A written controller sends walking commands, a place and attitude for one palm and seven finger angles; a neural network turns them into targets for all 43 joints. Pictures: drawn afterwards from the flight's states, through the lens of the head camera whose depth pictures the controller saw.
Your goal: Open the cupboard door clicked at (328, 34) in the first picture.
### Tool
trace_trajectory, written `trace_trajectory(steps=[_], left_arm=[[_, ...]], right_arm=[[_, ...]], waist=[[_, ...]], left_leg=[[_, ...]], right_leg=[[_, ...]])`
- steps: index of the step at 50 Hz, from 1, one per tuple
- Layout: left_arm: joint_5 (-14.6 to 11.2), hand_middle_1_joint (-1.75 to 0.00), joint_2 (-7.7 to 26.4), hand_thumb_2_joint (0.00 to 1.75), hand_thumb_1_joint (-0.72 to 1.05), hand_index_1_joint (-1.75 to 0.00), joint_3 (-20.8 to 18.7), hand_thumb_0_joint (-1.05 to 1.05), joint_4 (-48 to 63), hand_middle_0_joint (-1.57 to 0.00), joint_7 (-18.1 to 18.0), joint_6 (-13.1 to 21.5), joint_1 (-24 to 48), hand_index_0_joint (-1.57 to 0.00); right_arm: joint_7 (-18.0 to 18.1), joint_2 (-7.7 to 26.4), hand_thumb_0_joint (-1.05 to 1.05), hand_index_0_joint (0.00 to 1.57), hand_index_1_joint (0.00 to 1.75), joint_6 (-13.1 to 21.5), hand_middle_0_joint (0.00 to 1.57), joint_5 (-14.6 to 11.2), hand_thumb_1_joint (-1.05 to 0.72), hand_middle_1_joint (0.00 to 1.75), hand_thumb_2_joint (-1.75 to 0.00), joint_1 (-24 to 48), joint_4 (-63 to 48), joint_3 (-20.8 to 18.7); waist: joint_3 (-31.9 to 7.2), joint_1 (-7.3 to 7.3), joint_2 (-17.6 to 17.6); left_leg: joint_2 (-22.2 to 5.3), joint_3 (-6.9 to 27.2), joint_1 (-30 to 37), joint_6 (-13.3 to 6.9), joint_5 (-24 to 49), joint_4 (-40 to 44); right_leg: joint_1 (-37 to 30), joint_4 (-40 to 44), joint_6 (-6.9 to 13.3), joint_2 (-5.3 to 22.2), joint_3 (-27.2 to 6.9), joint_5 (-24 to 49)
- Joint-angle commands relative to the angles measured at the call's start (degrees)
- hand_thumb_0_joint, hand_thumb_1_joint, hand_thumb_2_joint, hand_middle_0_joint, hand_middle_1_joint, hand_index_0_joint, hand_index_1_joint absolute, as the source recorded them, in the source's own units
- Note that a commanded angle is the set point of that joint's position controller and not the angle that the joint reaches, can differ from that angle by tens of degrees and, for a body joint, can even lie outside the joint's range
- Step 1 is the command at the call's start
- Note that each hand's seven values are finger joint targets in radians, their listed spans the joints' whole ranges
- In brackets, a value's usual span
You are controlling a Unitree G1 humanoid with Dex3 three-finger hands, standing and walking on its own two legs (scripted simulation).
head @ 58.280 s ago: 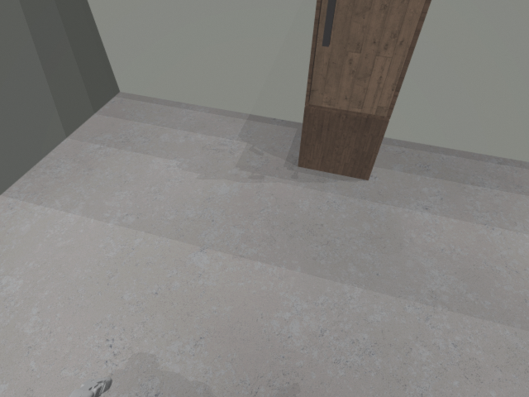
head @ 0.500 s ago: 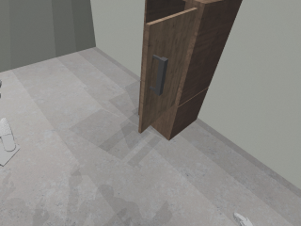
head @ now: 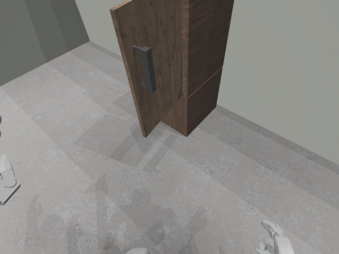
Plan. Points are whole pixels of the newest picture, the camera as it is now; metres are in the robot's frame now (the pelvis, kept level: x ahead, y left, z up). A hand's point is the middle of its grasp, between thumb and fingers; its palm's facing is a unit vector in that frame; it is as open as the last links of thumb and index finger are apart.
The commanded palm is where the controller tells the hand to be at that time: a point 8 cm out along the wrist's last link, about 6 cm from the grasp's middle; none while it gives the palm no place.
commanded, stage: stop stepping back and stand still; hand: left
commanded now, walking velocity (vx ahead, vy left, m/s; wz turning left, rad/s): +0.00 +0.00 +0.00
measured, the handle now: (144, 69) +0.69 +0.11 +0.04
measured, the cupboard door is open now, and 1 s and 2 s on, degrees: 98 98 98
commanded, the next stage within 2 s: let the arm hang, fingers relaxed in 1.00 s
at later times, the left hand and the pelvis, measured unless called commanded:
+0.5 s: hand (19, 165) +0.24 +0.27 +0.17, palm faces +0.37 -0.79 -0.49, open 7.4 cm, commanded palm +0.18 +0.31 +0.18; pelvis +0.03 +0.02 +0.00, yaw -2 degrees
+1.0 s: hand (4, 174) +0.23 +0.29 +0.16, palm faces +0.38 -0.80 -0.47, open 7.4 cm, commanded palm +0.17 +0.33 +0.18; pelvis +0.03 +0.04 +0.01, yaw -1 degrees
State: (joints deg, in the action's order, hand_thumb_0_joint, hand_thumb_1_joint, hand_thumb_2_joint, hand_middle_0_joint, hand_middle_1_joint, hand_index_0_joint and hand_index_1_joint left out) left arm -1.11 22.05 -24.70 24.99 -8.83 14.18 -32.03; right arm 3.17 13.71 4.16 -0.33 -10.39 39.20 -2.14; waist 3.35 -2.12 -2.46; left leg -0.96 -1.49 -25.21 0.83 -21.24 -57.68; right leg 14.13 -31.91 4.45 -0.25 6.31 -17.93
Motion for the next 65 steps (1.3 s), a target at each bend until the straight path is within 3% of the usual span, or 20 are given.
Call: trace_trajectory(steps=[1,3,5,8,11,13,19,23,26,33,37,46,54,55,56,58,60,62,63,65], left_arm=[[-1.0,-0.3,13.16,0.9,0.9,-0.3,-10.23,0.0,10.32,-0.2,-2.3,4.34,-1.21,-0.2],[-1.06,-0.3,11.86,0.9,0.9,-0.3,-8.6,0.0,11.27,-0.2,-2.38,4.02,-0.98,-0.2],[-1.13,-0.3,11.72,0.9,0.9,-0.3,-8.11,0.0,12.19,-0.2,-2.39,3.54,-0.81,-0.2],[-1.49,-0.3,11.78,0.9,0.9,-0.3,-7.4,0.0,13.31,-0.2,-2.28,2.92,-0.15,-0.2],[-1.21,-0.3,12.82,0.9,0.9,-0.3,-7.23,0.0,16.04,-0.2,-1.85,2.59,2.76,-0.2],[-0.8,-0.3,12.4,0.9,0.9,-0.3,-7.59,0.0,13.05,-0.2,-1.61,2.09,1.76,-0.2],[-1.41,-0.3,10.67,0.9,0.9,-0.3,-5.39,0.0,13.94,-0.2,-1.1,0.52,2.02,-0.2],[-2.1,-0.3,11.06,0.9,0.9,-0.3,-6.09,0.0,12.65,-0.2,-0.89,-0.73,-0.51,-0.2],[-2.29,-0.3,12.82,0.9,0.9,-0.3,-7.49,0.0,13.23,-0.2,-0.92,-1.03,-0.27,-0.2],[-1.99,-0.3,11.14,0.9,0.9,-0.3,-5.4,0.0,13.99,-0.2,-0.97,-0.96,1.24,-0.2],[-1.83,-0.3,11.32,0.9,0.9,-0.3,-5.19,0.0,15.29,-0.2,-1.12,-0.9,1.12,-0.2],[-1.73,-0.3,11.66,0.9,0.9,-0.3,-5.64,0.0,13.65,-0.2,-1.24,-0.89,0.88,-0.2],[-1.69,-0.3,10.46,0.9,0.9,-0.3,-4.22,0.0,14.37,-0.2,-1.16,-0.91,1.67,-0.2],[3.26,-0.3,0.54,0.9,0.9,-0.3,18.58,0.0,-32.65,-0.2,6.8,-8.57,5.92,-0.2],[2.71,-0.3,-0.38,0.9,0.9,-0.3,17.89,0.0,-34.55,-0.2,7.88,-12.82,6.18,-0.2],[2.58,-0.3,-1.29,0.9,0.9,-0.3,18.4,0.0,-36.11,-0.2,8.25,-13.88,7.29,-0.2],[3.08,-0.3,0.17,0.9,0.9,-0.3,19.02,0.0,-42.12,-0.2,8.44,-13.55,9.94,-0.2],[3.21,-0.3,0.68,0.9,0.9,-0.3,19.85,0.0,-48.78,-0.2,8.48,-13.39,13.24,-0.2],[3.08,-0.3,0.66,0.9,0.9,-0.3,20.35,0.0,-52.19,-0.2,8.39,-13.5,14.94,-0.2],[2.58,-0.3,-0.4,0.9,0.9,-0.3,21.71,0.0,-58.48,-0.2,8.0,-14.04,16.97,-0.2]], right_arm=[[1.13,3.52,0.0,0.2,0.3,2.79,0.2,-0.49,-0.9,0.3,-0.9,5.42,-11.03,-1.0],[1.12,3.51,0.0,0.2,0.3,3.24,0.2,-0.34,-0.9,0.3,-0.9,4.77,-12.04,-1.09],[1.15,3.75,0.0,0.2,0.3,3.77,0.2,-0.13,-0.9,0.3,-0.9,4.47,-12.34,-1.2],[1.1,4.67,0.0,0.2,0.3,3.82,0.2,-0.07,-0.9,0.3,-0.9,3.28,-12.31,-1.55],[1.32,6.57,0.0,0.2,0.3,3.51,0.2,-0.65,-0.9,0.3,-0.9,3.47,-13.24,-2.28],[1.33,5.25,0.0,0.2,0.3,3.42,0.2,-0.57,-0.9,0.3,-0.9,3.34,-13.11,-1.21],[0.77,4.88,0.0,0.2,0.3,3.06,0.2,-0.75,-0.9,0.3,-0.9,2.75,-13.53,-0.61],[0.83,4.48,0.0,0.2,0.3,2.54,0.2,-0.58,-0.9,0.3,-0.9,3.33,-13.93,0.2],[1.12,4.71,0.0,0.2,0.3,2.4,0.2,-0.34,-0.9,0.3,-0.9,4.04,-13.87,0.35],[1.51,4.85,0.0,0.2,0.3,3.13,0.2,-0.13,-0.9,0.3,-0.9,3.49,-13.35,0.7],[1.6,5.11,0.0,0.2,0.3,3.77,0.2,-0.12,-0.9,0.3,-0.9,3.46,-13.21,0.49],[1.62,5.66,0.0,0.2,0.3,4.04,0.2,0.08,-0.9,0.3,-0.9,3.69,-13.0,0.02],[1.7,5.5,0.0,0.2,0.3,4.36,0.2,0.1,-0.9,0.3,-0.9,3.48,-13.1,0.27],[-3.69,16.2,0.0,0.2,0.3,6.86,0.2,0.1,-0.9,0.3,-0.9,5.96,2.04,-2.05],[-3.52,12.7,0.0,0.2,0.3,2.92,0.2,-0.13,-0.9,0.3,-0.9,0.45,2.54,-2.26],[-3.28,11.83,0.0,0.2,0.3,1.04,0.2,0.51,-0.9,0.3,-0.9,-0.06,1.83,-1.33],[-3.33,12.05,0.0,0.2,0.3,-0.27,0.2,1.16,-0.9,0.3,-0.9,1.36,2.38,-0.37],[-3.5,10.78,0.0,0.2,0.3,-1.42,0.2,1.47,-0.9,0.3,-0.9,1.66,3.89,0.02],[-3.56,10.03,0.0,0.2,0.3,-2.07,0.2,1.63,-0.9,0.3,-0.9,0.98,5.02,0.31],[-3.63,7.44,0.0,0.2,0.3,-3.5,0.2,1.93,-0.9,0.3,-0.9,0.09,7.24,1.06]], waist=[[-8.11,1.59,10.27],[-7.35,2.35,10.53],[-6.44,2.74,7.29],[-6.08,2.1,3.47],[-7.52,2.77,-4.84],[-6.94,2.74,-6.49],[-10.58,1.96,0.14],[-10.26,2.02,1.83],[-9.53,2.14,0.37],[-8.19,2.22,-2.65],[-9.12,2.29,-2.92],[-7.3,2.29,-2.64],[-8.11,2.38,-3.25],[-2.81,-0.18,-3.23],[-7.75,0.62,-1.23],[-8.73,1.13,-0.51],[-7.0,1.9,7.18],[-5.84,1.65,15.02],[-5.18,1.13,16.39],[-3.53,0.49,13.7]], left_leg=[[-1.41,-1.41,-0.86,0.01,4.23,11.01],[-0.98,-2.55,1.49,-0.53,6.12,16.42],[-0.4,-2.99,5.12,-0.97,8.09,21.03],[-0.47,-1.62,13.22,-1.49,16.13,30.56],[-8.36,6.51,19.72,-4.68,28.15,32.27],[-8.37,6.59,16.42,-5.08,30.24,32.93],[-5.29,2.51,15.81,-2.19,26.12,30.0],[-5.25,2.73,15.12,-1.92,23.51,31.32],[-5.38,3.43,14.83,-1.94,21.83,32.83],[-5.81,4.76,13.95,-2.25,16.7,36.7],[-5.73,5.11,14.19,-2.01,17.3,37.45],[-5.1,5.39,12.72,-1.5,10.68,39.34],[-5.15,5.31,13.98,-1.52,12.53,39.58],[-7.47,7.94,6.35,-3.12,23.68,30.25],[-7.25,5.32,12.05,-2.43,29.84,30.05],[-9.16,7.63,8.59,-4.52,22.04,31.41],[-8.23,9.26,5.11,-5.44,15.4,33.34],[-5.94,7.97,7.36,-4.32,12.22,31.6],[-4.47,6.65,9.22,-3.79,13.02,29.85],[-2.78,4.23,12.45,-2.78,13.95,27.97]], right_leg=[[-10.85,10.04,1.57,15.14,-11.5,36.84],[-10.05,10.98,1.65,15.03,-11.65,34.33],[-8.37,11.42,1.29,14.59,-12.69,32.44],[-5.34,9.4,-1.23,11.94,-11.1,25.28],[-0.27,4.14,-5.3,5.72,-8.52,14.02],[-1.76,5.64,-5.25,3.51,-8.11,13.97],[-5.95,9.08,-3.82,5.85,-10.05,20.96],[-5.52,10.3,-3.84,5.6,-9.29,17.84],[-4.8,11.11,-3.94,5.13,-8.56,14.51],[-4.96,11.73,-4.27,3.28,-7.18,8.94],[-5.85,11.32,-4.42,2.84,-6.3,9.27],[-4.86,13.64,-4.17,2.78,-6.39,4.99],[-5.08,13.25,-4.37,2.18,-6.02,6.65],[1.79,4.18,-3.04,5.9,-3.47,10.61],[1.8,6.48,-2.87,6.01,-7.13,9.78],[1.53,2.89,-2.64,4.75,-5.75,1.84],[-1.3,3.56,-2.09,4.39,-6.49,1.63],[1.3,8.08,-0.82,7.09,-9.26,0.52],[3.14,9.36,0.09,8.62,-10.27,0.48],[6.24,11.03,0.95,10.26,-10.89,-0.05]])
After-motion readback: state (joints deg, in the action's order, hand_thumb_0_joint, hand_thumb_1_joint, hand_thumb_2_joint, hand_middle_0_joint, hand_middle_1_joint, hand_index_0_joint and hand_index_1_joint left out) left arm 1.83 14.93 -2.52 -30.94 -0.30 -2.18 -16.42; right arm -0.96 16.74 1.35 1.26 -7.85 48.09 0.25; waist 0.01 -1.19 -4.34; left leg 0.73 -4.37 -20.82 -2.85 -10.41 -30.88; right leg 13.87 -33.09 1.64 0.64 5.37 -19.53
